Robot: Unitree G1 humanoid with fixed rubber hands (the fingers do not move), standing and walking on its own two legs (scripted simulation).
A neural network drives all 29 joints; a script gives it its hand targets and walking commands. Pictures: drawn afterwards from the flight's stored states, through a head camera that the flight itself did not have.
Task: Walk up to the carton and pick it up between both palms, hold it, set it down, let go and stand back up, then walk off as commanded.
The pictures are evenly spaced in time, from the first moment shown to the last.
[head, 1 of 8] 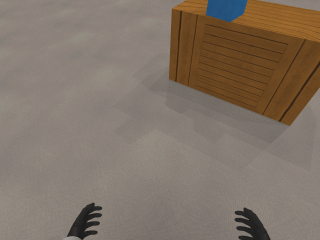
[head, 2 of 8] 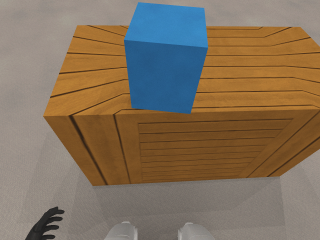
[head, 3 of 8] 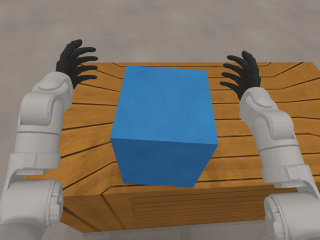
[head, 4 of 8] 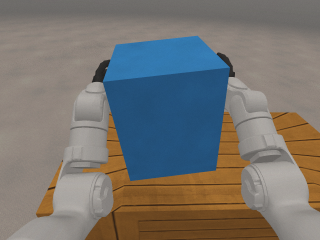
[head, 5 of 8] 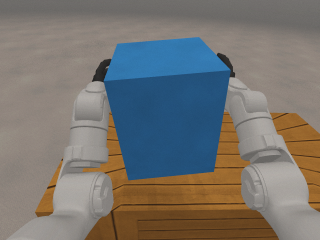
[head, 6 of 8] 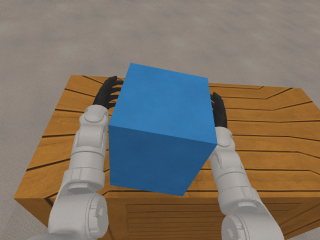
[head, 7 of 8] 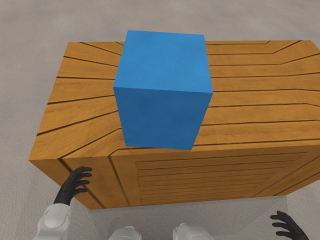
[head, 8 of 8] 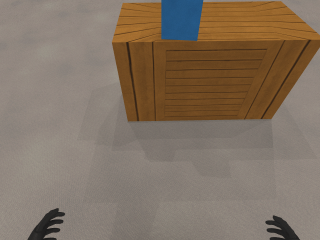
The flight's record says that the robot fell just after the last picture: no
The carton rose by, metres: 0.22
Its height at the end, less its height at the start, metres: +0.00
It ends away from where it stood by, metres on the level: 0.01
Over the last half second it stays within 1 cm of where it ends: yes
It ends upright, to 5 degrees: yes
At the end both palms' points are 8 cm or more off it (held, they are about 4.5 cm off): yes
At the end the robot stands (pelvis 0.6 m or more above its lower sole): yes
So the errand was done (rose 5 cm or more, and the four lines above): yes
